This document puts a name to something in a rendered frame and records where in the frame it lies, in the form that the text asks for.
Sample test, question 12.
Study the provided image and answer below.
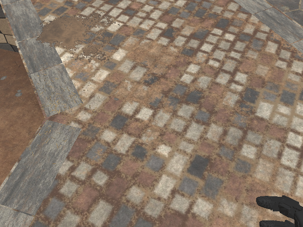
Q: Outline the robot right hand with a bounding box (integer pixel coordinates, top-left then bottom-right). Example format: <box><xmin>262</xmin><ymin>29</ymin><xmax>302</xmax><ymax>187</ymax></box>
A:
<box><xmin>256</xmin><ymin>195</ymin><xmax>303</xmax><ymax>227</ymax></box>

